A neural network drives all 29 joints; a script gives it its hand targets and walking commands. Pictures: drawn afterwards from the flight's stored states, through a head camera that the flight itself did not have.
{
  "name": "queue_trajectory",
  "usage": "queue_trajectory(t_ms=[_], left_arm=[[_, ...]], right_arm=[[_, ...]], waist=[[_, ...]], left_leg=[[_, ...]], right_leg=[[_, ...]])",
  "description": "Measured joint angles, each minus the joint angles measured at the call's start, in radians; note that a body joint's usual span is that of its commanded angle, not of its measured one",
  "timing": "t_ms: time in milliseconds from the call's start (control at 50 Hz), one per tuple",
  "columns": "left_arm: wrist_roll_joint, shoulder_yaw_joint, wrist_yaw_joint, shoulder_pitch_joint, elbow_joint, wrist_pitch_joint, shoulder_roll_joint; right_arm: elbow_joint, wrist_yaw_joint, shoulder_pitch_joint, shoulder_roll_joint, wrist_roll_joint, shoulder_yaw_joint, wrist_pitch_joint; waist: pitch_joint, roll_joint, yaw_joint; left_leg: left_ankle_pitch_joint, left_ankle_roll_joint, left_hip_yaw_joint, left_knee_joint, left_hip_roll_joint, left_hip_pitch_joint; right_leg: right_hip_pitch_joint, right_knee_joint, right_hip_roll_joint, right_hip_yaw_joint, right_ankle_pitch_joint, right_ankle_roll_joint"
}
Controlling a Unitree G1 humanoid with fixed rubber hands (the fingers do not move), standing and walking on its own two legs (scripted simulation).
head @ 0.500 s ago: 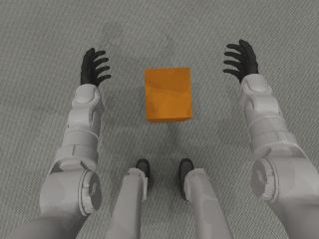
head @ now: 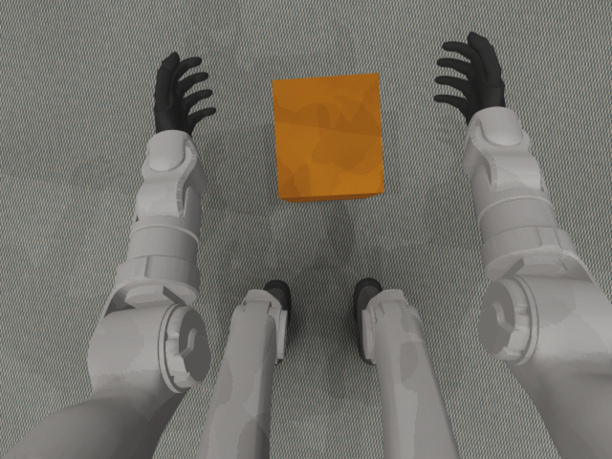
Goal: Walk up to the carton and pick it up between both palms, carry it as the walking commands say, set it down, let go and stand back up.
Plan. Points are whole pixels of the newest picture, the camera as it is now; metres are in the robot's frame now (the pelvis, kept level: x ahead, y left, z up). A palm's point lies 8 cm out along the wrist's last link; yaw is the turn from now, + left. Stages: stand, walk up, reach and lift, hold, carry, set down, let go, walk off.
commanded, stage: reach and lift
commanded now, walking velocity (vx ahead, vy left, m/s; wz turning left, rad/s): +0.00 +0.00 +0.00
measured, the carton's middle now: (326, 150) +0.50 -0.01 -0.46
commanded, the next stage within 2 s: none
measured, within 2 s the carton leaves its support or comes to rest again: neither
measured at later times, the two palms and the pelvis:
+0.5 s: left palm (217, 148) +0.48 +0.16 -0.29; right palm (438, 132) +0.50 -0.18 -0.29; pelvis -0.02 +0.00 -0.13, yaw +1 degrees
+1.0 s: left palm (230, 158) +0.48 +0.17 -0.41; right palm (406, 152) +0.49 -0.17 -0.42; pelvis -0.05 +0.00 -0.21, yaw +0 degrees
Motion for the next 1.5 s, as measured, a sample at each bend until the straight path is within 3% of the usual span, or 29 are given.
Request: queue_trajectory(t_ms=[20,100,140,220,620,800,900,1020,1220,1340,1500], left_arm=[[-0.013,-0.012,0.005,-0.004,-0.006,0.005,0.005],[-0.061,-0.058,0.024,-0.022,-0.015,0.031,0.025],[-0.076,-0.076,0.033,-0.032,-0.002,0.038,0.033],[-0.089,-0.088,0.040,-0.061,0.032,0.046,0.044],[-0.199,-0.185,0.047,-0.221,0.178,-0.004,0.124],[-0.251,-0.251,0.056,-0.344,0.242,-0.032,0.159],[-0.295,-0.313,0.067,-0.444,0.229,-0.029,0.203],[-0.385,-0.361,0.097,-0.396,0.174,0.000,0.233],[-0.321,-0.311,0.069,-0.465,0.313,-0.022,0.187],[-0.288,-0.311,0.072,-0.474,0.326,-0.023,0.180],[-0.309,-0.327,0.069,-0.493,0.313,-0.031,0.167]], right_arm=[[-0.008,-0.005,-0.004,-0.001,0.008,0.007,0.005],[-0.032,-0.023,-0.016,-0.016,0.047,0.045,0.031],[-0.023,-0.031,-0.026,-0.026,0.060,0.058,0.038],[0.002,-0.038,-0.054,-0.051,0.087,0.074,0.049],[0.108,-0.067,-0.199,-0.107,0.198,0.187,0.018],[0.158,-0.077,-0.312,-0.151,0.265,0.256,-0.010],[0.128,-0.085,-0.398,-0.193,0.321,0.290,-0.015],[0.098,-0.098,-0.340,-0.188,0.374,0.319,0.016],[0.214,-0.072,-0.433,-0.176,0.313,0.293,-0.012],[0.250,-0.068,-0.444,-0.193,0.340,0.313,-0.014],[0.228,-0.083,-0.449,-0.146,0.349,0.354,-0.013]], waist=[[0.002,0.001,-0.001],[0.009,0.000,-0.002],[0.012,-0.002,-0.002],[0.029,-0.003,0.001],[0.195,0.013,-0.007],[0.406,0.018,-0.015],[0.629,0.021,-0.013],[0.615,0.041,0.001],[0.603,0.040,-0.015],[0.610,0.025,-0.011],[0.610,0.040,-0.003]], left_leg=[[-0.009,-0.012,-0.001,0.032,-0.002,-0.023],[-0.049,0.000,-0.001,0.152,-0.007,-0.103],[-0.059,-0.021,-0.003,0.201,-0.009,-0.134],[-0.091,-0.007,-0.005,0.284,-0.010,-0.188],[-0.139,-0.024,0.003,0.600,-0.032,-0.406],[-0.141,-0.019,0.010,0.718,-0.035,-0.416],[-0.146,-0.015,0.011,0.782,-0.037,-0.359],[-0.172,-0.004,0.018,0.847,-0.029,-0.365],[-0.160,-0.005,0.015,0.854,-0.030,-0.351],[-0.150,-0.010,0.008,0.844,-0.024,-0.354],[-0.143,-0.014,0.009,0.835,-0.024,-0.368]], right_leg=[[-0.023,0.032,0.001,-0.001,-0.010,0.000],[-0.102,0.150,0.007,-0.001,-0.046,0.011],[-0.134,0.202,0.010,-0.002,-0.064,0.001],[-0.188,0.280,0.017,-0.006,-0.087,-0.001],[-0.409,0.603,0.020,-0.009,-0.137,0.003],[-0.413,0.716,0.019,-0.012,-0.141,0.014],[-0.351,0.776,0.015,-0.017,-0.147,0.018],[-0.353,0.840,0.001,-0.025,-0.175,0.015],[-0.334,0.845,-0.006,-0.031,-0.169,0.011],[-0.341,0.831,0.000,-0.038,-0.151,0.007],[-0.358,0.825,0.001,-0.036,-0.143,0.004]])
